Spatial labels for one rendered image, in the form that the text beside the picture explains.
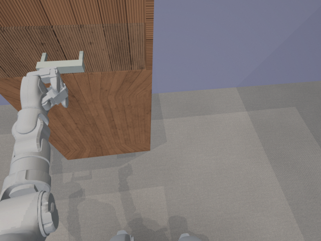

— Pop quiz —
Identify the robot right shin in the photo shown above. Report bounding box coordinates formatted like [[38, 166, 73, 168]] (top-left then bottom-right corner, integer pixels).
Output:
[[179, 233, 190, 239]]

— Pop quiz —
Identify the cabinet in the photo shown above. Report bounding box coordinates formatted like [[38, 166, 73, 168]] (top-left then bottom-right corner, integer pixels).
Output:
[[0, 0, 154, 160]]

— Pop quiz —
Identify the handle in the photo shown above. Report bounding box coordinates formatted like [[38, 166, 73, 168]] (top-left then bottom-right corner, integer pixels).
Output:
[[36, 51, 85, 74]]

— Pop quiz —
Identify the robot left upper arm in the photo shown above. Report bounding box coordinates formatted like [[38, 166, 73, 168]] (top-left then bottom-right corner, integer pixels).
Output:
[[0, 191, 59, 241]]

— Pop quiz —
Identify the robot shin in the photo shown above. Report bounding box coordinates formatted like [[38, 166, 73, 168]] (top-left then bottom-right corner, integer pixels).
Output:
[[179, 233, 190, 239], [117, 230, 128, 235]]

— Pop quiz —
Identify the left robot forearm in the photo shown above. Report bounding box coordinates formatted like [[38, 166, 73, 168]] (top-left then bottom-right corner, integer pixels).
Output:
[[0, 108, 51, 202]]

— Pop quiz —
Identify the robot left hand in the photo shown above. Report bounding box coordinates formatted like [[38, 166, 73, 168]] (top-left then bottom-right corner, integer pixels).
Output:
[[20, 66, 69, 115]]

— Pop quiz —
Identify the drawer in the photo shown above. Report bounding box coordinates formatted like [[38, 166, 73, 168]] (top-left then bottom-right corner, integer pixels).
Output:
[[0, 23, 145, 78]]

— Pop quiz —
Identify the robot left shin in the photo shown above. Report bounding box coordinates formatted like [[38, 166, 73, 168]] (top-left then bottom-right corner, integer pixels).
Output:
[[117, 230, 128, 235]]

